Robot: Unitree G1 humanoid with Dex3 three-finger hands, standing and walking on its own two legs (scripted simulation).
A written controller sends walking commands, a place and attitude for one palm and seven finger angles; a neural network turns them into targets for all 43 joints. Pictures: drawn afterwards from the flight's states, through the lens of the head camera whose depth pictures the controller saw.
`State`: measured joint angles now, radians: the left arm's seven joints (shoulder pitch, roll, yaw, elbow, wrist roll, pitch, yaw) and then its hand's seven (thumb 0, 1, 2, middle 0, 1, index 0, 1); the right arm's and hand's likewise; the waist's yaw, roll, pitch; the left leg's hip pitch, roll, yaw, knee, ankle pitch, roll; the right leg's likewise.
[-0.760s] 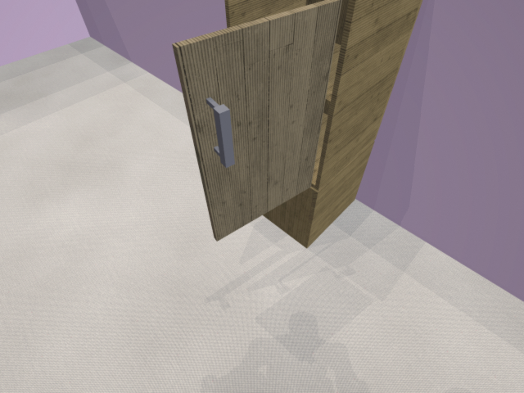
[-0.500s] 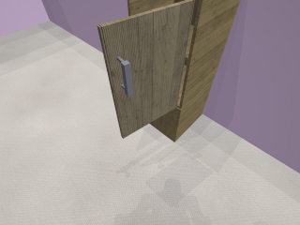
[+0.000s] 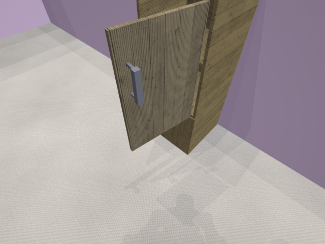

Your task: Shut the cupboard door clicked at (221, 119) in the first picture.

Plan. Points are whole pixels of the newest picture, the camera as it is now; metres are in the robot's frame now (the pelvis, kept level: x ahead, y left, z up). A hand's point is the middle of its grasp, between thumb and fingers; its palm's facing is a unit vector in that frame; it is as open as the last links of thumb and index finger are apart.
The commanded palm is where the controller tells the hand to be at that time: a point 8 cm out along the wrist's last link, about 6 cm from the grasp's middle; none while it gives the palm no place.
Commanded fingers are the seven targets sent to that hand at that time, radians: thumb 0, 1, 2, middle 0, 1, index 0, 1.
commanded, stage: look at it before walking up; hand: left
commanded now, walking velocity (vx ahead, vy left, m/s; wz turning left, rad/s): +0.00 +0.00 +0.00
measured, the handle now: (134, 84) +0.58 +0.13 +0.06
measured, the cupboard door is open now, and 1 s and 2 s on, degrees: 79 79 79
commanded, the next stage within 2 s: walk to a spot facing it in 0.08 s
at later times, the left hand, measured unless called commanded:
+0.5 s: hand out of the picture +0.03 +0.20 -0.18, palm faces -0.08 -0.97 -0.24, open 7.4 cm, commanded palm none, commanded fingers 0.00 0.90 0.90 -0.20 -0.30 -0.20 -0.30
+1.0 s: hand out of the picture +0.07 +0.17 -0.17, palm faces -0.31 -0.91 -0.26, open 7.4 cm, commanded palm none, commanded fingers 0.00 0.90 0.90 -0.20 -0.30 -0.20 -0.30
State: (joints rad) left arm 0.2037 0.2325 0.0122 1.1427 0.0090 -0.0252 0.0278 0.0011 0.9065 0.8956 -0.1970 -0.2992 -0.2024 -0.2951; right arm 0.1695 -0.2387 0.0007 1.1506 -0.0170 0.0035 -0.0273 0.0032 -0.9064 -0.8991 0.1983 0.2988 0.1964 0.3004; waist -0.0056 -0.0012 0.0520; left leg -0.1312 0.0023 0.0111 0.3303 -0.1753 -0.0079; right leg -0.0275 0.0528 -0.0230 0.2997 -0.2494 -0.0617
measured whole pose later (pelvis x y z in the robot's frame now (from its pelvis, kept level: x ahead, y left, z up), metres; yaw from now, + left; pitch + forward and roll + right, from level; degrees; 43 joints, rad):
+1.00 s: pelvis -0.03 -0.01 -0.01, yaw -23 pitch +1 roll +2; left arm 0.26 0.20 0.07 0.95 0.03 0.03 0.01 0.00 0.90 0.90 -0.20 -0.30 -0.20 -0.30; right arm 0.06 -0.22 -0.07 0.92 -0.01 0.05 -0.03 0.01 -0.91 -0.90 0.20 0.30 0.19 0.30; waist 0.04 -0.02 0.11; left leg -0.44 0.02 -0.02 0.91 -0.44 -0.07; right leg -0.26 0.08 0.15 0.51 -0.26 -0.04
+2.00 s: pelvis +0.04 -0.06 +0.00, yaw -59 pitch +2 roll -2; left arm 0.15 0.22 0.09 0.92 0.04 0.03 -0.05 0.01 0.91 0.90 -0.19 -0.30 -0.20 -0.29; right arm 0.41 -0.15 -0.01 0.97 -0.04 -0.06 -0.03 0.00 -0.91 -0.90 0.20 0.30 0.20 0.30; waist -0.02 -0.03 0.07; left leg -0.08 0.10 0.21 0.37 -0.32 -0.01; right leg -0.63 -0.04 -0.04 1.12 -0.24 0.00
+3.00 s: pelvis +0.18 -0.51 -0.01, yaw -81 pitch +1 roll +0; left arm 0.20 0.18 0.08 0.99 0.03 -0.01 -0.01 0.00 0.91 0.90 -0.19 -0.30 -0.20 -0.29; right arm 0.29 -0.20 -0.05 1.04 -0.03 -0.06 -0.03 -0.01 -0.95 -0.90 0.20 0.30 0.20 0.30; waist 0.00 -0.01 0.07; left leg -0.15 0.06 0.22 0.43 -0.28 0.02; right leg -0.57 -0.09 -0.05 0.90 -0.21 0.00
